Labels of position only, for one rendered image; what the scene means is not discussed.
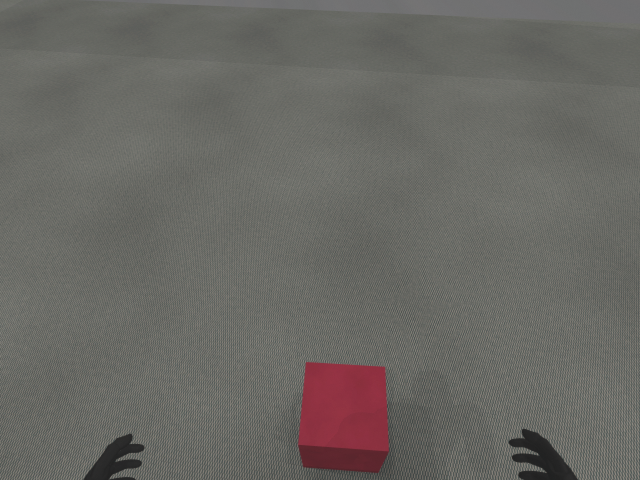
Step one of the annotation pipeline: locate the right robot hand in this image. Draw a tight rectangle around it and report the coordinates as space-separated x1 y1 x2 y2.
509 429 578 480

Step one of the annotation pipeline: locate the left robot hand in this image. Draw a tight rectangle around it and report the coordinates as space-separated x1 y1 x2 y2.
84 434 144 480

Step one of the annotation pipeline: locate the carton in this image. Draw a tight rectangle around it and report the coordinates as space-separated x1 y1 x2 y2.
298 362 389 473

